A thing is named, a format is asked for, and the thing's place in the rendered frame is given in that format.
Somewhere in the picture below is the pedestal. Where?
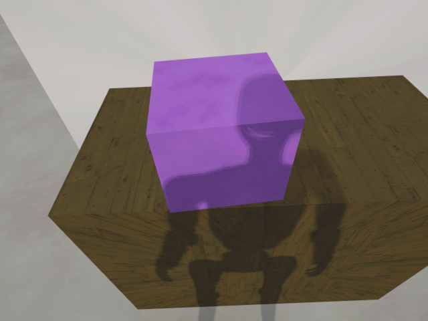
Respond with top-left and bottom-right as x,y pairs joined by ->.
48,76 -> 428,310

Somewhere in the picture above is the carton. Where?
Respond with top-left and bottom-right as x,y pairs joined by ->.
146,52 -> 305,213

